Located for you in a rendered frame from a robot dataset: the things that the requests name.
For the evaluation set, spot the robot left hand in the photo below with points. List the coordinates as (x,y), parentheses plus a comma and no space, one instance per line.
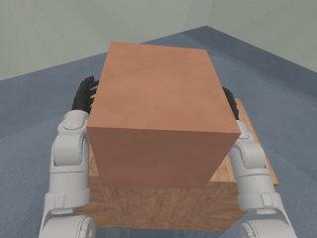
(82,100)

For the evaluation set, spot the robot right forearm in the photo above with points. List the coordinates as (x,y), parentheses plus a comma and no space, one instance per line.
(256,191)

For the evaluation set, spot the robot left upper arm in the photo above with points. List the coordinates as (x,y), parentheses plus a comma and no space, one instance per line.
(76,226)

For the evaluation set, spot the robot right hand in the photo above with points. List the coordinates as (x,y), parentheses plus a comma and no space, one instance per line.
(232,102)

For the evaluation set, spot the robot right upper arm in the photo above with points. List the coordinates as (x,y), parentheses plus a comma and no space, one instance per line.
(266,228)

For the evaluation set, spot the robot left forearm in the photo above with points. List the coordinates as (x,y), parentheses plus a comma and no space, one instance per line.
(68,189)

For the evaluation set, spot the pedestal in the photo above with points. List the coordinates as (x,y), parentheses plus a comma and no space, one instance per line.
(212,208)

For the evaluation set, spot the carton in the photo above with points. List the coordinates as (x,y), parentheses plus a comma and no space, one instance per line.
(160,118)

